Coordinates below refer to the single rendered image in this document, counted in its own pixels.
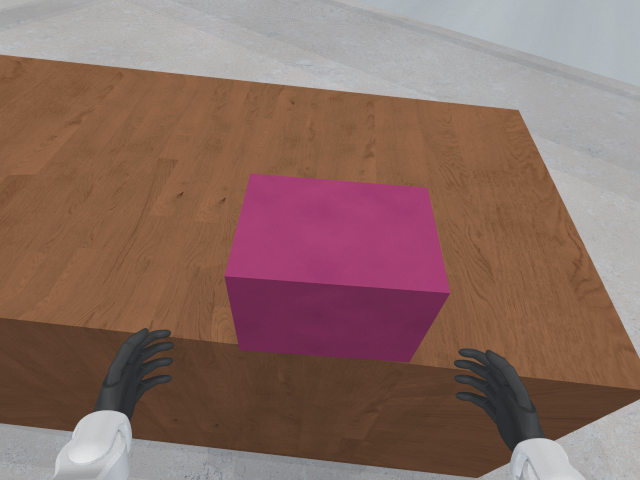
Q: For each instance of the robot left hand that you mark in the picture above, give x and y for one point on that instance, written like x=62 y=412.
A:
x=122 y=387

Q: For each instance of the robot left forearm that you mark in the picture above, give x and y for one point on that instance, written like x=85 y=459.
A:
x=98 y=449

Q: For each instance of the robot right forearm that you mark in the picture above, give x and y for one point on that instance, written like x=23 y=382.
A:
x=541 y=459

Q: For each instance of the carton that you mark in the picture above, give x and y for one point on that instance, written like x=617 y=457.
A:
x=335 y=268

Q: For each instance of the pedestal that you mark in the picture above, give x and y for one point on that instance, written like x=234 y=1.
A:
x=120 y=195

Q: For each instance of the robot right hand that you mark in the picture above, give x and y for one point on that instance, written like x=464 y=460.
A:
x=507 y=403

